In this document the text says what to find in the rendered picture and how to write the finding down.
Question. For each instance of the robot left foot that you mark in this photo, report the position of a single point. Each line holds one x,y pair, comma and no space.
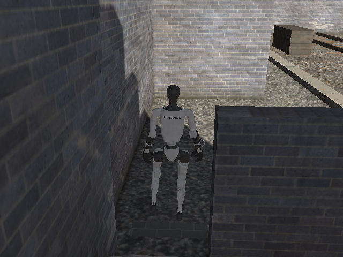
152,207

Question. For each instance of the robot right forearm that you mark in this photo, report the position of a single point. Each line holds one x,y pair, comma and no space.
196,142

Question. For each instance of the right robot hand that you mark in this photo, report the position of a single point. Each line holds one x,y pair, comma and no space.
200,154

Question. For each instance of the left robot upper arm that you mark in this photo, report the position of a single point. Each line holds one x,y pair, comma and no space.
153,121

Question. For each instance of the left robot hand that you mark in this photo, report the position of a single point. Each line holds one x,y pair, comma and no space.
145,155

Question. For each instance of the robot left forearm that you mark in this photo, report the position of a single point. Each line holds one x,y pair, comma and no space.
148,143

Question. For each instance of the robot left shin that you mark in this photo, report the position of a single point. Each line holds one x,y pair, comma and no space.
154,187

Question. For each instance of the right robot upper arm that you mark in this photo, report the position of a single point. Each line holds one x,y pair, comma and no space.
191,122

